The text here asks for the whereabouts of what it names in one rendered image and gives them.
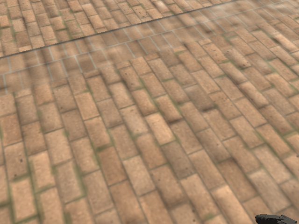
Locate robot right hand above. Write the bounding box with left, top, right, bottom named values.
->
left=255, top=214, right=297, bottom=224

